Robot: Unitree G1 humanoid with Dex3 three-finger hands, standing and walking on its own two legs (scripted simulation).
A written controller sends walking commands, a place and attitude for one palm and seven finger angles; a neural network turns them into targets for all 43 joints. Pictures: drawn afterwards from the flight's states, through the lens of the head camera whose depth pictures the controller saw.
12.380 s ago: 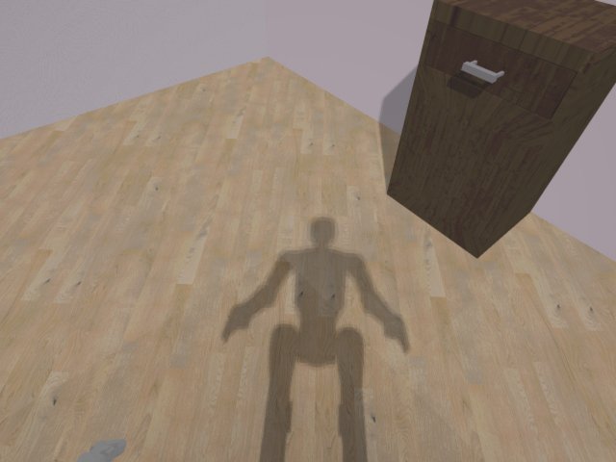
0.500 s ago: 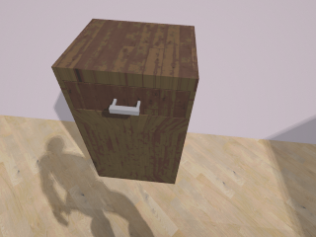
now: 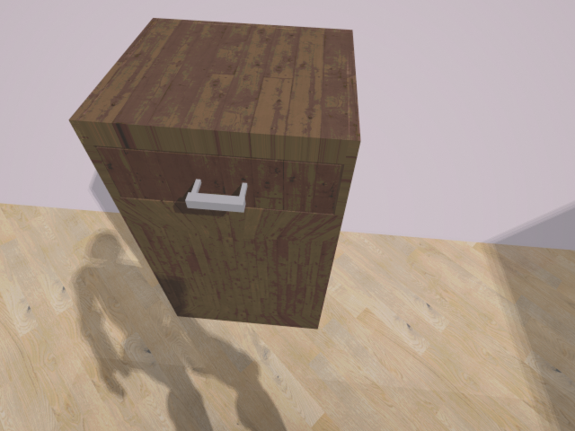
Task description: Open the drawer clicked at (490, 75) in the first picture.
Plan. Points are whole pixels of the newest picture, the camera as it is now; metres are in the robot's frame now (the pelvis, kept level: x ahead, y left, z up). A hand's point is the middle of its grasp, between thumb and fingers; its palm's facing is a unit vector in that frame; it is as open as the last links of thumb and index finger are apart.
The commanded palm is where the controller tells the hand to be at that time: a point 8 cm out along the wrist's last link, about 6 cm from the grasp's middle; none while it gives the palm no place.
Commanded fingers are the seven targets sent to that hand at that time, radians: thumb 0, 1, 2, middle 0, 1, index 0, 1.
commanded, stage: come to a stop and stand still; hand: left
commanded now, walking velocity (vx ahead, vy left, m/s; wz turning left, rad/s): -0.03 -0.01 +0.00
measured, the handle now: (218, 194) +0.53 +0.18 -0.04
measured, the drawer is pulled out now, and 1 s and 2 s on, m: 0.00 0.00 0.00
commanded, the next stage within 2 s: look again from close up in 0.54 s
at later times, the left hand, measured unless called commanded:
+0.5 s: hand out of the picture -0.02 +0.20 -0.17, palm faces +0.00 -0.97 -0.23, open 7.4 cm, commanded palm none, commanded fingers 0.00 0.90 0.90 -0.20 -0.30 -0.20 -0.30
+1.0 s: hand out of the picture -0.01 +0.17 -0.17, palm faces +0.01 -0.98 -0.18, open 7.3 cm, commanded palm none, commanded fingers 0.00 0.90 0.90 -0.20 -0.30 -0.20 -0.30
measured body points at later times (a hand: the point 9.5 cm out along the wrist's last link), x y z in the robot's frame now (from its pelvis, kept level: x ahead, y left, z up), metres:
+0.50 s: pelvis -0.05 +0.02 +0.00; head -0.04 +0.01 +0.45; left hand -0.01 +0.25 -0.15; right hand -0.02 -0.22 -0.15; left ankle -0.03 +0.11 -0.73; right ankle -0.04 -0.11 -0.73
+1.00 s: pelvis -0.01 +0.00 +0.00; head +0.01 +0.00 +0.45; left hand -0.01 +0.22 -0.16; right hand +0.01 -0.23 -0.15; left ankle -0.03 +0.11 -0.73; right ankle -0.04 -0.11 -0.73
